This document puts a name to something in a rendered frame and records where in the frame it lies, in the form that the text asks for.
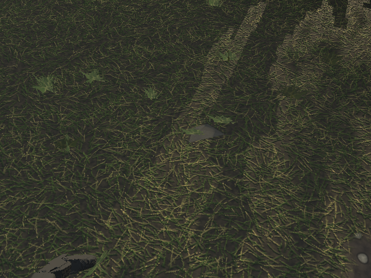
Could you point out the left robot hand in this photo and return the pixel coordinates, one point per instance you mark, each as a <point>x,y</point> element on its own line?
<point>64,265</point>

